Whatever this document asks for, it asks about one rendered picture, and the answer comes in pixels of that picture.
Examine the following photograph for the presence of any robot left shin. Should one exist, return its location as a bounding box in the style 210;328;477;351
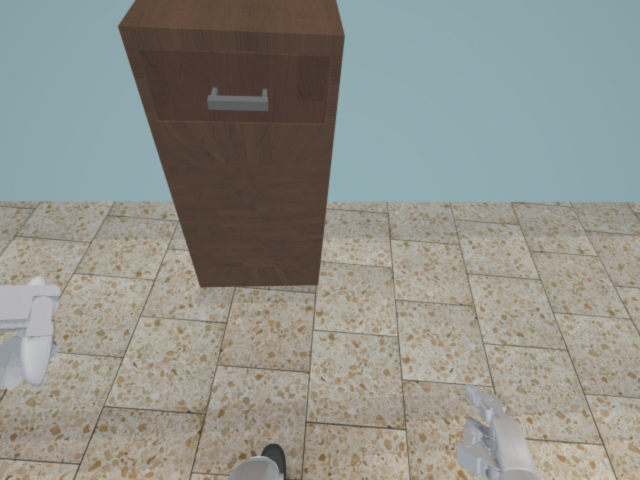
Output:
249;456;278;469

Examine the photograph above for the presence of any cabinet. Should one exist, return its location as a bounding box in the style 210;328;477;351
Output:
118;0;345;287

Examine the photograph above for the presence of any left robot hand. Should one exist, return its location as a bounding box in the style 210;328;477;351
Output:
0;275;60;391

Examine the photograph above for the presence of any robot left foot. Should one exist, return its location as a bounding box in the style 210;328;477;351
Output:
261;444;286;480

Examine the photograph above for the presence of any handle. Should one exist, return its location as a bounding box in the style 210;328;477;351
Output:
207;87;268;111

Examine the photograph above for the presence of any drawer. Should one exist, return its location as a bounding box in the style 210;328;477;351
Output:
138;47;331;124

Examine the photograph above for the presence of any right robot hand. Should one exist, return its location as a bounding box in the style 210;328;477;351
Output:
457;384;536;480

